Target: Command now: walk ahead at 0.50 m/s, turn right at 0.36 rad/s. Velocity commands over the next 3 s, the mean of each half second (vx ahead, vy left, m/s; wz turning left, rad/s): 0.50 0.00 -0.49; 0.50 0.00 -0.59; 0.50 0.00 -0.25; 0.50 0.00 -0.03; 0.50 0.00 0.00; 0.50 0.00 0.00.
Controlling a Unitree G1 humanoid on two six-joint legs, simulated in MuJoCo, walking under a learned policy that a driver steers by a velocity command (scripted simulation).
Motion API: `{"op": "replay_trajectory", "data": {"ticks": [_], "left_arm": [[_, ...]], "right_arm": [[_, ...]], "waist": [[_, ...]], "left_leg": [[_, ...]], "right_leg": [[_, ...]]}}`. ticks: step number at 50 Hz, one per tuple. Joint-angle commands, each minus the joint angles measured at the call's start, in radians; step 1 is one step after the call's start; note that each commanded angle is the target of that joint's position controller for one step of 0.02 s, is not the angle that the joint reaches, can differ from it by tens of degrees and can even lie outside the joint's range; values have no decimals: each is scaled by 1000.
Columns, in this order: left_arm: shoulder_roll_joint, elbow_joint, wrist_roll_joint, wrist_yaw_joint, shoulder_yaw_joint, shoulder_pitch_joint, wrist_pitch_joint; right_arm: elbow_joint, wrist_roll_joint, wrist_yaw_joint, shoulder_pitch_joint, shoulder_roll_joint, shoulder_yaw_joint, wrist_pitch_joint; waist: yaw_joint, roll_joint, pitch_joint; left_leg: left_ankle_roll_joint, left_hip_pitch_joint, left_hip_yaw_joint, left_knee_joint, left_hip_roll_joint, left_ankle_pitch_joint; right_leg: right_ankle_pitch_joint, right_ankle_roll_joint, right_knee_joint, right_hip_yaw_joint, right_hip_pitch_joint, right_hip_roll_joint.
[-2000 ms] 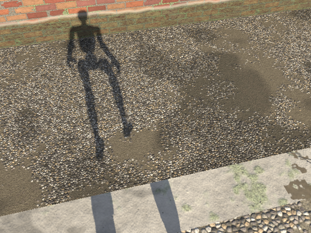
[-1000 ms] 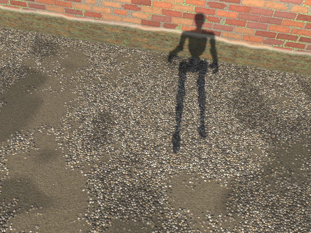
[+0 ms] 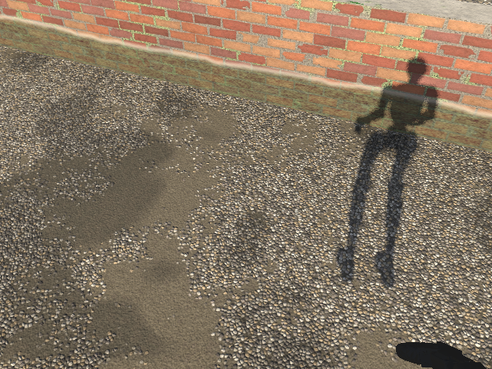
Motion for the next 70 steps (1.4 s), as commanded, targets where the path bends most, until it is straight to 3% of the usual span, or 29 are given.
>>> {"op": "replay_trajectory", "data": {"ticks": [1, 10, 17, 19, 26, 33, 34, 36, 38, 40, 41, 43, 46, 47, 48, 50, 51, 52, 53, 54, 55, 57, 60, 62, 64, 66, 67, 68, 70], "left_arm": [[90, -88, -3, 3, 28, -68, 5], [92, -96, 5, 3, 43, -32, 9], [135, -99, -8, 2, 57, -13, 30], [124, -103, -3, 8, 53, -19, 37], [93, -121, -2, 4, 45, -26, 32], [111, -129, -6, -2, 53, -4, 41], [136, -128, -6, -7, 60, -2, 37], [151, -141, -4, -7, 64, -46, 32], [138, -159, -5, 3, 61, -107, 33], [75, -163, -18, 11, 50, -110, 29], [88, -164, -3, 15, 55, -151, 33], [121, -165, 24, 10, 68, -184, 48], [131, -113, 5, 14, 68, -45, 44], [133, -95, -8, 9, 73, -11, 34], [127, -105, -8, 2, 70, -39, 32], [89, -80, 11, 8, 60, 39, 35], [110, -65, 17, 12, 60, 126, 36], [247, -83, -17, 21, 100, 147, 34], [256, -115, -1, 42, 105, 71, 32], [218, -140, 18, 61, 87, -27, 27], [175, -144, 33, 69, 69, -87, 20], [116, -156, 29, 53, 45, -170, -4], [105, -131, 26, 28, 40, -134, -28], [114, -117, 33, 24, 46, -81, -16], [127, -110, 19, 23, 47, -64, 3], [58, -129, -4, 25, 29, -104, 0], [38, -167, -13, 17, 17, -148, -7], [99, -173, 4, 19, 31, -191, -19], [98, -155, 11, 11, 33, -202, -33]], "right_arm": [[-105, -5, -1, -94, -94, -30, -30], [-87, -12, -16, 1, -120, -62, -21], [-103, -21, -10, -39, -110, -73, -12], [-114, -17, -2, -45, -77, -65, -7], [-94, -16, 3, -17, -94, -81, -8], [-119, -9, 11, -88, -52, -64, -5], [-110, -13, 7, -64, -83, -75, -9], [-115, -8, 0, -42, -69, -68, -19], [-99, -24, 4, 17, -86, -71, -36], [-71, -38, 1, 32, -128, -85, -39], [-66, -40, -4, 32, -149, -91, -42], [-62, -36, -5, 4, -118, -65, -64], [-54, -29, 12, -54, -97, -50, -78], [-55, -19, 24, -24, -117, -62, -71], [-49, -9, 28, -25, -135, -67, -60], [-43, 7, 37, -16, -122, -78, -39], [-66, 4, 40, -27, -69, -64, -22], [-169, -5, 53, -144, -99, -62, -16], [-191, 1, 50, -204, -117, -66, -25], [-182, 5, 29, -168, -90, -62, -27], [-159, -8, 11, -105, -80, -58, -31], [-105, -35, 7, 15, -80, -57, -28], [-92, -25, 19, 27, -57, -38, -12], [-91, -9, 24, 4, -44, -25, -12], [-69, -2, 30, 53, -10, -11, -20], [-67, -36, 25, 120, 17, 1, -38], [-65, -26, 29, 104, -106, -33, -43], [-71, -18, 32, 120, -126, -43, -42], [-81, -14, 26, 87, -103, -35, -48]], "waist": [[-8, -21, -29], [-5, 21, -65], [34, -65, -71], [33, -40, -81], [32, 17, -108], [72, -91, -31], [64, -116, -30], [34, -130, -20], [-10, -79, -42], [-15, 119, -53], [-43, 176, -37], [-12, 88, 0], [70, 76, -45], [55, 81, -100], [53, 73, -64], [80, -17, -63], [108, -200, -20], [193, -402, 19], [171, -270, 15], [102, -236, -32], [41, -186, -65], [-22, -137, -124], [-3, -114, -115], [46, -116, -94], [35, -97, -100], [9, 54, -86], [-2, 275, -42], [-37, 235, 19], [-16, 115, 25]], "left_leg": [[-35, 5, -76, -127, 79, 38], [-21, 114, 3, -32, 139, 244], [-65, 74, 101, 89, 61, 151], [-70, 131, 93, 92, 67, 200], [-50, 194, 104, 14, 190, 170], [-78, 152, 154, 70, 100, -115], [-73, 127, 152, 84, 85, -190], [-69, 156, 111, 78, 63, -183], [-46, 278, 53, 20, 123, -132], [9, 312, -58, -141, 336, -95], [57, 189, -108, -254, 450, -97], [74, 9, -81, -296, 474, 12], [41, -25, 55, -226, 400, 71], [17, -7, 80, -210, 375, -175], [0, -33, 107, -209, 363, -250], [-49, -112, 191, -37, 304, -301], [-96, -258, 274, 281, 178, -322], [-139, -526, 146, 491, 17, -441], [-155, -586, -25, 626, 32, -315], [-167, -542, -65, 689, 42, -204], [-172, -484, -71, 685, 53, -118], [-166, -300, -36, 623, 42, -23], [-129, -153, -11, 302, 42, -108], [-93, -103, -10, 143, 41, -163], [-59, 29, 28, -17, 25, -76], [-15, 245, -100, -109, 132, -7], [33, 186, -303, -199, 230, -126], [74, 139, -435, -286, 317, -161], [99, 89, -422, -285, 317, -110]], "right_leg": [[132, -76, -59, 74, -8, -7], [316, -63, 57, 44, -73, 33], [554, -122, 23, 182, -89, 13], [601, -114, 19, 198, -147, 22], [395, -89, 43, 108, -208, 65], [333, -121, -96, 288, -315, 49], [286, -131, -112, 335, -311, 43], [172, -134, -152, 391, -374, 39], [81, -114, -132, 368, -476, 55], [0, -73, 66, 169, -514, 117], [-35, -53, 270, 79, -453, 107], [-18, -13, 416, 44, -365, 32], [12, -11, 324, 12, -242, -18], [-46, -29, 298, -56, -193, 6], [-46, -44, 229, -82, -172, 7], [8, -94, 19, -83, 7, 11], [32, -159, -78, 124, 36, -52], [-67, -289, -270, 596, -2, -182], [-52, -312, -323, 633, -4, -256], [-21, -292, -311, 562, -58, -253], [-14, -250, -291, 483, -102, -216], [57, -189, -273, 341, -191, -139], [114, -148, -251, 249, -159, -84], [68, -175, -246, 293, -106, -103], [-71, -163, -261, 345, -129, -101], [-123, -95, -91, 291, -302, -28], [-67, -42, 5, 107, -387, 88], [-50, -20, 54, 86, -430, 90], [3, 0, 70, 68, -350, 50]]}}
Next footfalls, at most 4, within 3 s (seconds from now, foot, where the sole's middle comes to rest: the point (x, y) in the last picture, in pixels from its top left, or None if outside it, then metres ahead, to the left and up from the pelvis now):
1.30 left None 0.03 0.03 -0.76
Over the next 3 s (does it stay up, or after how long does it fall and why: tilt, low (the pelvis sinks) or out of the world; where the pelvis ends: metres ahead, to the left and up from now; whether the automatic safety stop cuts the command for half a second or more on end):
stays up -0.02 -0.06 0.00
